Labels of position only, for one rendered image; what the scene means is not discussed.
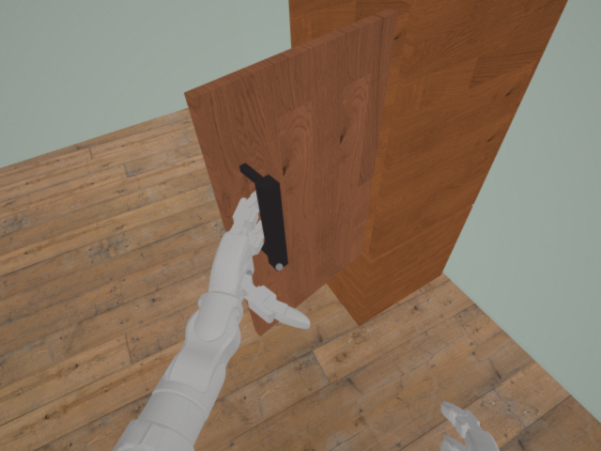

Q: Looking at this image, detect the robot left forearm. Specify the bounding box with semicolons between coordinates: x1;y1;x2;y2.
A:
112;291;243;451

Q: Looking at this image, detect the cupboard door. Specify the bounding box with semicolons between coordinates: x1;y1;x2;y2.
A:
184;8;398;336

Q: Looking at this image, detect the robot right hand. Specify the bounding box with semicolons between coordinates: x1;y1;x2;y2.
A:
440;402;500;451

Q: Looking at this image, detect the handle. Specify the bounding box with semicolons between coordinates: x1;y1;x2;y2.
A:
239;163;288;272

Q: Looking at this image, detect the robot left hand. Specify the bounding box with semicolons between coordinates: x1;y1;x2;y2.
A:
208;191;310;329

